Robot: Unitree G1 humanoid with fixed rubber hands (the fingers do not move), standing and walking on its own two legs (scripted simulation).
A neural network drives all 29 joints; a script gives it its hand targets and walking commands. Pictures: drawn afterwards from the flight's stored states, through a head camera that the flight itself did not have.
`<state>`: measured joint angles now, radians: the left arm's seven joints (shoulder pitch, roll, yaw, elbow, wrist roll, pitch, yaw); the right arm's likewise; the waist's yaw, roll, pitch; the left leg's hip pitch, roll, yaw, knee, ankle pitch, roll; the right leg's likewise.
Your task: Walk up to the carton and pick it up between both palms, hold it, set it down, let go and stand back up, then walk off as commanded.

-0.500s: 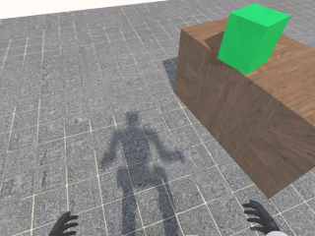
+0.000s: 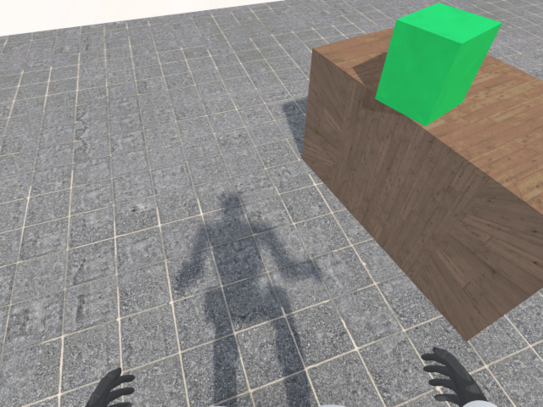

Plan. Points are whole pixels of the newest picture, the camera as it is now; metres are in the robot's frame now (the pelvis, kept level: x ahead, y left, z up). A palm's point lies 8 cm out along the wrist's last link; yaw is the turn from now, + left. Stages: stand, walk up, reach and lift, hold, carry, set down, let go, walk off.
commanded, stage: stand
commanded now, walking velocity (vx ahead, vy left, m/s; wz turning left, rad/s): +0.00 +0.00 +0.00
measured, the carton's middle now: (432, 64) +1.03 -0.50 -0.01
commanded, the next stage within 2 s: none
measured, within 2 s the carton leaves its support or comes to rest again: neither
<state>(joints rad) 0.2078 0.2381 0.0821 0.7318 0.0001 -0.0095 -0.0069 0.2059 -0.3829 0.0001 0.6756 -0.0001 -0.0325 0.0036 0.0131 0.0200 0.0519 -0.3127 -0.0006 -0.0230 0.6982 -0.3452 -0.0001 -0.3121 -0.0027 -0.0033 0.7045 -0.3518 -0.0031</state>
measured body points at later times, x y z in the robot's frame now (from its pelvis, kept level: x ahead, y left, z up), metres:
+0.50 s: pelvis +0.00 +0.00 +0.00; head +0.02 +0.00 +0.45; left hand +0.13 +0.27 -0.11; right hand +0.15 -0.29 -0.09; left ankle +0.02 +0.13 -0.72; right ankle +0.02 -0.12 -0.72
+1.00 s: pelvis -0.01 +0.00 +0.00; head +0.00 +0.00 +0.45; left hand +0.11 +0.27 -0.10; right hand +0.13 -0.28 -0.09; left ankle +0.02 +0.13 -0.72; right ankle +0.02 -0.12 -0.72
